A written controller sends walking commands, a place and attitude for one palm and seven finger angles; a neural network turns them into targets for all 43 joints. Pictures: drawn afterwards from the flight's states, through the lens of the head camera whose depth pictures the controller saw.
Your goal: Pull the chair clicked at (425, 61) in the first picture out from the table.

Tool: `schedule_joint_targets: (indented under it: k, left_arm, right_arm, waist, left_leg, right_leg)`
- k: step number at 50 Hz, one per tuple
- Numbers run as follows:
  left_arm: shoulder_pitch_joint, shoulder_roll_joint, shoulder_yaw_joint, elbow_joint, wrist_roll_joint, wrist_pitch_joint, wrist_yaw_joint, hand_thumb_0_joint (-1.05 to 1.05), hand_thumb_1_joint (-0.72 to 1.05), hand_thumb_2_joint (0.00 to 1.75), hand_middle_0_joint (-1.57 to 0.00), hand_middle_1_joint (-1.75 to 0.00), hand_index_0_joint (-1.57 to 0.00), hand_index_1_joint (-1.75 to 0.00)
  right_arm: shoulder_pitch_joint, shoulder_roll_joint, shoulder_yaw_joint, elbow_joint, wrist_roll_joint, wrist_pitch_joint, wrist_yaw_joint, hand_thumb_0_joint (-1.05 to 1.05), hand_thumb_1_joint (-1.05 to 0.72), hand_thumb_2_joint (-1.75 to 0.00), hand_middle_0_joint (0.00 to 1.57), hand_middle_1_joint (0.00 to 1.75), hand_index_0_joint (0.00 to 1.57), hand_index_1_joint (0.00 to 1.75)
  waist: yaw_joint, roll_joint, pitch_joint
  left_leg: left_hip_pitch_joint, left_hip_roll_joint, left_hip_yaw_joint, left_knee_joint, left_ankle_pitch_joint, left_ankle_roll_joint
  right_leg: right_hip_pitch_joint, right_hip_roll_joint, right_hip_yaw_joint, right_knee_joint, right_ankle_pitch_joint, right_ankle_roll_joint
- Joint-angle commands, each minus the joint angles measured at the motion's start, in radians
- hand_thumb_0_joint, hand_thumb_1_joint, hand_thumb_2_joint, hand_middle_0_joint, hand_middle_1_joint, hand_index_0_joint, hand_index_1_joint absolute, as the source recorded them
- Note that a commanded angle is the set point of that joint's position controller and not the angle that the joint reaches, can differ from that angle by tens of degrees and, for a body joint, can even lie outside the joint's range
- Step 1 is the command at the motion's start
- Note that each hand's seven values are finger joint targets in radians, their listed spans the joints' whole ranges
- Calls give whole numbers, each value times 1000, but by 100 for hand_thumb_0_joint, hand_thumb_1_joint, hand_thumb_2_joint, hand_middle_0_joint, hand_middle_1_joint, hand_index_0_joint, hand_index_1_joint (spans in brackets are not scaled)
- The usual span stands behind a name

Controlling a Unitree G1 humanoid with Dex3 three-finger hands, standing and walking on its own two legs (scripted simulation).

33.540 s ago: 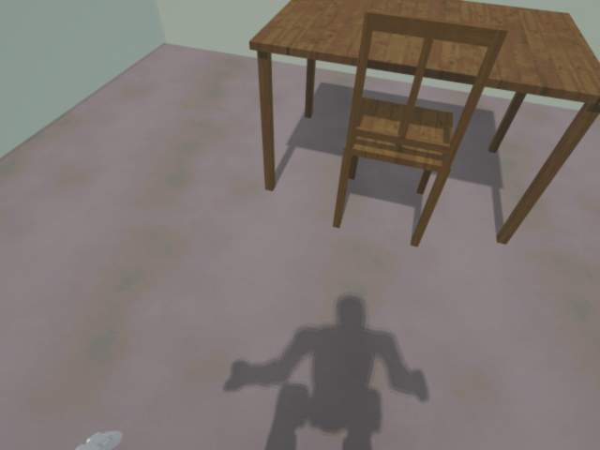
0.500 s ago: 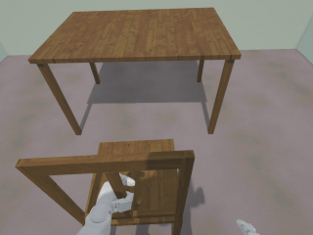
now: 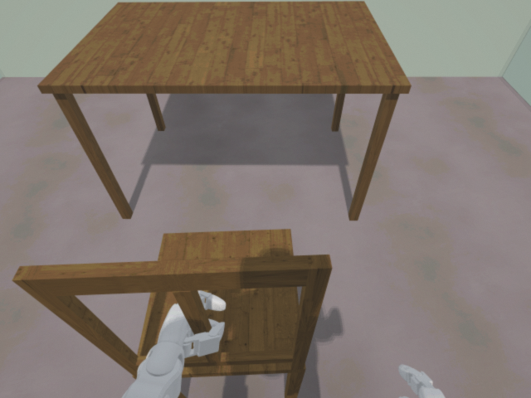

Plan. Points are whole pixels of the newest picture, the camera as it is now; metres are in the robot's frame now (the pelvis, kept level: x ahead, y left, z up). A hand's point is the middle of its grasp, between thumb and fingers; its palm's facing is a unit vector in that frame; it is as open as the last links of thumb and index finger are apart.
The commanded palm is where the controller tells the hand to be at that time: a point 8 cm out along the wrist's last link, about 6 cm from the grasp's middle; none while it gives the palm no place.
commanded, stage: open the thumb and straighten the fingers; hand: left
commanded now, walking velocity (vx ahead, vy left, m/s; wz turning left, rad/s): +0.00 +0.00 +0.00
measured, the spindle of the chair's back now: (202, 329) +0.25 +0.12 -0.08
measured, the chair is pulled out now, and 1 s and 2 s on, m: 0.64 0.64 0.64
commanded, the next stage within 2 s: draw the fingers out of the gap in 0.64 s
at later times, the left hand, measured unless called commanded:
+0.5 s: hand (209, 333) +0.25 +0.11 -0.08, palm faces -0.06 -0.99 -0.12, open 15.7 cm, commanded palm +0.23 +0.16 -0.06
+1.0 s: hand (193, 361) +0.20 +0.13 -0.08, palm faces -0.04 -0.99 -0.12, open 17.5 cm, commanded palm +0.19 +0.17 -0.06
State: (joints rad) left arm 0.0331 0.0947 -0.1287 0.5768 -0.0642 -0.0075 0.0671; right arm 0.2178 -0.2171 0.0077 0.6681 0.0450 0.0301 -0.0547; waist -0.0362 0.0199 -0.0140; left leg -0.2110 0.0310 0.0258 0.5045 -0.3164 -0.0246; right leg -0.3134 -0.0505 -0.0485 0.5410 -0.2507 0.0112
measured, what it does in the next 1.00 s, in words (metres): stands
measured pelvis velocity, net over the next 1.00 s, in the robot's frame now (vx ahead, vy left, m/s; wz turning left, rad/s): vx -0.01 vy -0.01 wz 0.03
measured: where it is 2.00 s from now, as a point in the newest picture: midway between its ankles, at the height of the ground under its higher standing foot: outside the picture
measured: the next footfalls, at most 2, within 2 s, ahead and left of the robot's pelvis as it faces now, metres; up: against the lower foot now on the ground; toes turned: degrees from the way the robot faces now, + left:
none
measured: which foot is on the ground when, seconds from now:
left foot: down 0.00-1.00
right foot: down 0.00-1.00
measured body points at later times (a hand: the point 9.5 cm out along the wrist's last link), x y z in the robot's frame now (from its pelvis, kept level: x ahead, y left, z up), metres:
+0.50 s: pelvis -0.02 -0.01 -0.03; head +0.02 -0.03 +0.41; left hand +0.24 +0.16 -0.07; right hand +0.13 -0.26 -0.14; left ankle -0.03 +0.14 -0.73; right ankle +0.02 -0.12 -0.73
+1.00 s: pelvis -0.01 -0.01 -0.04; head +0.04 -0.03 +0.41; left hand +0.20 +0.18 -0.07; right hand +0.15 -0.27 -0.13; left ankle -0.03 +0.14 -0.73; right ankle +0.02 -0.12 -0.73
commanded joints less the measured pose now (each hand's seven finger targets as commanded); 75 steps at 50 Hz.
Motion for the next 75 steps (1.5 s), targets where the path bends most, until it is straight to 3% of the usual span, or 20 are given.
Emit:
schedule_joint_targets:
  k: [1,2,6,7,15,19,22,25,29,30,34,36,37,38,43,49,53,60,63,75]
  left_arm:
    - [-198,103,53,-348,3,-22,-24,0,17,55,-50,-145,-50,-145]
    - [-169,117,67,-362,8,-13,-26,0,5,49,-50,-145,-50,-145]
    - [-85,92,57,-391,4,40,-33,0,-43,26,-47,-138,-47,-138]
    - [-171,147,101,-383,5,54,-29,0,-55,20,-45,-130,-45,-130]
    - [-160,125,93,-471,-22,130,-43,0,-55,20,-25,-73,-25,-73]
    - [-161,122,83,-465,-19,154,-45,0,-55,20,-15,-43,-15,-43]
    - [-122,177,147,-419,-13,171,-49,0,-55,20,-7,-22,-7,-22]
    - [-176,212,171,-473,-11,169,-53,0,-55,20,0,0,0,0]
    - [-199,166,121,-529,-24,157,-63,0,-55,20,0,0,0,0]
    - [-172,175,132,-527,-29,156,-64,0,-55,20,0,0,0,0]
    - [-124,129,86,-485,-34,174,-83,0,-55,20,0,0,0,0]
    - [-110,162,115,-486,-28,185,-83,0,-55,20,0,0,0,0]
    - [-78,242,201,-433,-22,190,-78,0,-55,20,0,0,0,0]
    - [-10,228,195,-435,-19,192,-83,0,-55,20,0,0,0,0]
    - [95,200,148,-608,-17,176,-80,0,-55,20,0,0,0,0]
    - [210,159,91,-716,-21,158,-75,0,-55,20,0,0,0,0]
    - [288,169,78,-789,-8,151,-74,0,-55,20,0,0,0,0]
    - [413,164,65,-844,6,161,-71,0,-55,20,0,0,0,0]
    - [460,170,64,-882,19,167,-67,0,-55,20,0,0,0,0]
    - [626,141,5,-1008,43,172,-58,0,-55,20,0,0,0,0]
  right_arm:
    - [-67,-142,-62,-176,0,-98,30,0,-90,-90,20,30,20,30]
    - [-63,-142,-62,-179,-2,-102,35,0,-90,-90,20,30,20,30]
    - [-71,-154,-62,-219,1,-112,44,0,-90,-90,20,30,20,30]
    - [-67,-165,-62,-208,2,-108,40,0,-90,-90,20,30,20,30]
    - [-54,-168,-59,-251,0,-132,12,0,-90,-90,20,30,20,30]
    - [-48,-170,-52,-250,1,-141,1,0,-90,-90,20,30,20,30]
    - [-37,-176,-51,-253,-2,-137,-6,0,-90,-90,20,30,20,30]
    - [-34,-172,-48,-259,-3,-143,-10,0,-90,-90,20,30,20,30]
    - [-28,-164,-43,-256,-2,-163,-18,0,-90,-90,20,30,20,30]
    - [-21,-166,-46,-256,-2,-169,-20,0,-90,-90,20,30,20,30]
    - [-19,-170,-44,-249,1,-180,-19,0,-90,-90,20,30,20,30]
    - [-17,-175,-48,-252,0,-181,-19,0,-90,-90,20,30,20,30]
    - [-8,-184,-50,-244,-2,-175,-21,0,-90,-90,20,30,20,30]
    - [-15,-184,-50,-254,-6,-171,-19,0,-90,-90,20,30,20,30]
    - [-26,-167,-49,-301,-2,-182,-10,0,-90,-90,20,30,20,30]
    - [-17,-161,-52,-311,-3,-207,-20,0,-90,-90,20,30,20,30]
    - [-19,-160,-54,-317,-5,-228,-26,0,-90,-90,20,30,20,30]
    - [-35,-146,-52,-336,-8,-231,-33,0,-90,-90,20,30,20,30]
    - [-46,-143,-52,-353,-9,-229,-36,0,-90,-90,20,30,20,30]
    - [-48,-127,-51,-403,-11,-221,-43,0,-90,-90,20,30,20,30]
  waist:
    - [-9,25,-231]
    - [-6,50,-247]
    - [-13,-49,-248]
    - [-28,-43,-242]
    - [-24,-47,-309]
    - [-31,-52,-267]
    - [-22,-122,-252]
    - [-20,-44,-279]
    - [-38,-13,-312]
    - [-37,-61,-326]
    - [-44,-61,-289]
    - [-35,-69,-297]
    - [-25,-106,-283]
    - [-5,-83,-278]
    - [-4,-9,-304]
    - [-32,-62,-262]
    - [-27,-9,-276]
    - [-23,-45,-243]
    - [-10,-5,-244]
    - [-9,-19,-227]
  left_leg:
    - [-82,-3,7,40,233,48]
    - [-94,-5,6,58,237,46]
    - [-198,-5,-7,103,154,45]
    - [-215,-8,-8,118,123,45]
    - [-257,-15,-15,182,95,46]
    - [-285,-16,-17,197,63,46]
    - [-342,-21,-14,212,37,47]
    - [-324,-24,-11,220,52,48]
    - [-295,-25,-17,232,83,51]
    - [-301,-24,-20,238,94,52]
    - [-313,-25,-22,240,83,49]
    - [-323,-26,-22,245,81,49]
    - [-353,-26,-22,248,76,48]
    - [-355,-28,-20,242,92,46]
    - [-332,-25,-15,254,123,44]
    - [-343,-27,-27,280,102,49]
    - [-324,-29,-38,295,129,48]
    - [-365,-31,-50,312,81,47]
    - [-372,-33,-57,314,84,45]
    - [-410,-33,-70,343,37,44]
  right_leg:
    - [41,-9,-2,24,239,-37]
    - [28,-5,-1,40,234,-40]
    - [-39,7,-14,93,155,-33]
    - [-69,9,-6,96,128,-30]
    - [-99,10,-12,148,85,-20]
    - [-136,7,-10,149,49,-15]
    - [-132,6,1,152,29,-8]
    - [-124,3,7,160,41,-12]
    - [-125,4,4,167,72,-12]
    - [-106,5,5,169,89,-9]
    - [-138,3,-6,169,81,-6]
    - [-132,2,-4,171,77,-7]
    - [-129,4,0,175,76,-6]
    - [-120,3,-6,181,94,-12]
    - [-116,-3,-6,196,119,-19]
    - [-165,2,-15,201,93,-11]
    - [-185,2,-25,223,103,-20]
    - [-223,3,-35,239,41,-18]
    - [-233,4,-39,254,24,-26]
    - [-290,11,-51,288,-41,-28]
